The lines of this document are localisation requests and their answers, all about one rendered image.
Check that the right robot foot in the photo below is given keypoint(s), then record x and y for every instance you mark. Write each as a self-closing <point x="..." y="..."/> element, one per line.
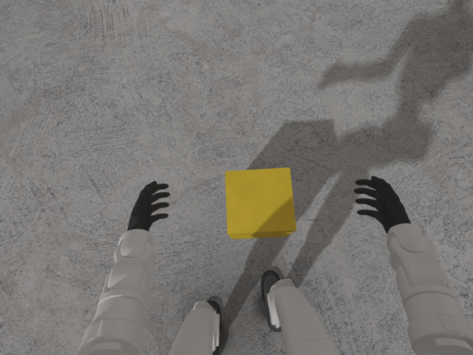
<point x="269" y="278"/>

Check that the robot left hand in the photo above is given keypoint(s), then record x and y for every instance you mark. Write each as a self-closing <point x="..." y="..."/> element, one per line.
<point x="141" y="216"/>

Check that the left robot forearm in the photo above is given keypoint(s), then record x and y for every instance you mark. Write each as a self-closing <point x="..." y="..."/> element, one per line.
<point x="117" y="326"/>

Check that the robot right hand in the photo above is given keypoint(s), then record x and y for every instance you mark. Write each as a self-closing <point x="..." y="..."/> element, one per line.
<point x="391" y="211"/>

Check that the carton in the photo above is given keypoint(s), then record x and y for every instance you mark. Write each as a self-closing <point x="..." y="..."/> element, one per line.
<point x="259" y="203"/>

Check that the right robot forearm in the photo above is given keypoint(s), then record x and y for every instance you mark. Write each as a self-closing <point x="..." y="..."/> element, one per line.
<point x="437" y="324"/>

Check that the left robot thigh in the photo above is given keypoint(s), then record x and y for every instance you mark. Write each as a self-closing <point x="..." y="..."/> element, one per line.
<point x="199" y="333"/>

